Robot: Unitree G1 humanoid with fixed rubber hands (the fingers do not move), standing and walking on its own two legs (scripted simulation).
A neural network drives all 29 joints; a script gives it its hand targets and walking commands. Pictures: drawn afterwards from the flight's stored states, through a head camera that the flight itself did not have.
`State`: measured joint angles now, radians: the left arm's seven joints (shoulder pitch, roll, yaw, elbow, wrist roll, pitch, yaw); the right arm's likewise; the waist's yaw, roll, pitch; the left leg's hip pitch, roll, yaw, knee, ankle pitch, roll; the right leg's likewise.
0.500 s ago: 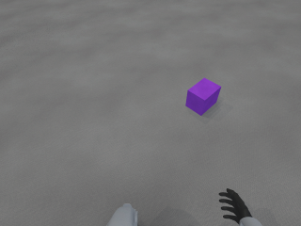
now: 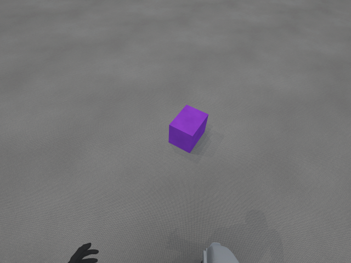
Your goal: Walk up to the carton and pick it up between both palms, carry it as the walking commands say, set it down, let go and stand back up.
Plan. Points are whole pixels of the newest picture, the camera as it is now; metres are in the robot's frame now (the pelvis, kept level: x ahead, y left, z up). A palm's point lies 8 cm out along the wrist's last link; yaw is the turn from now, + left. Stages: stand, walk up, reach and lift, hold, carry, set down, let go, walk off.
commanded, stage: walk up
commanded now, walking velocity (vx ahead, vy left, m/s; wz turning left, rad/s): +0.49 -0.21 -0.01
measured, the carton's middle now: (188, 128) +1.05 -0.14 -0.68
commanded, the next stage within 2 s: none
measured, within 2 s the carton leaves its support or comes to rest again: neither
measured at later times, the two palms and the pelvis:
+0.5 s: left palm out of the picture +0.11 +0.13 -0.10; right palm (283, 181) +0.36 -0.34 -0.12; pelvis +0.23 -0.10 +0.01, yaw +0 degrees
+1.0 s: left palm (110, 155) +0.48 +0.22 -0.16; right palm (256, 154) +0.46 -0.28 -0.12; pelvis +0.47 -0.03 +0.00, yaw -2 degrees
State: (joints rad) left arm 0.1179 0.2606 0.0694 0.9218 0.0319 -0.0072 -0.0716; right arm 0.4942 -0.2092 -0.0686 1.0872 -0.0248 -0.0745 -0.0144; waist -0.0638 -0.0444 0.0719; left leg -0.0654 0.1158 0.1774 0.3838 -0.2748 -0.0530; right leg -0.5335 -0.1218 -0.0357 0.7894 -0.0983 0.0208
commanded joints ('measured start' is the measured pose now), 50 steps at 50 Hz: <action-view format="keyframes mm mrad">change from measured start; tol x32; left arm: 1 -64 -33 -27 -56 0 -6 -29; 9 499 280 72 122 -8 -65 54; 50 352 -74 7 144 1 17 59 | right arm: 1 -42 -177 -31 -77 9 -10 -2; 34 -631 -4 6 -257 13 47 75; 41 43 -225 -67 -93 -45 -14 16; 50 -129 -51 7 -74 -2 -12 -1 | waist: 1 21 204 87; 9 233 -356 -363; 14 85 31 -114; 32 185 -126 151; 42 -39 254 -371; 50 87 193 -81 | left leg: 1 -181 208 -90 -212 180 121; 6 -131 218 -45 -54 185 110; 9 -562 -62 -79 809 -372 34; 11 -641 29 -168 950 -198 72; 33 -646 -15 -4 281 240 22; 39 -10 -116 40 113 187 94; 41 422 421 -554 31 497 215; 44 62 395 -467 -23 960 225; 50 -110 234 -168 -69 772 151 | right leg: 1 155 -4 -54 -190 69 15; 7 508 61 -108 -318 -118 -22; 9 890 -337 590 -581 -386 -153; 14 517 -217 276 -506 349 -116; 34 620 -155 -18 -628 327 -101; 39 477 -97 -112 -182 645 -80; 41 34 87 -93 428 -465 -15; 42 72 106 69 541 -452 -9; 50 148 17 16 308 -184 -19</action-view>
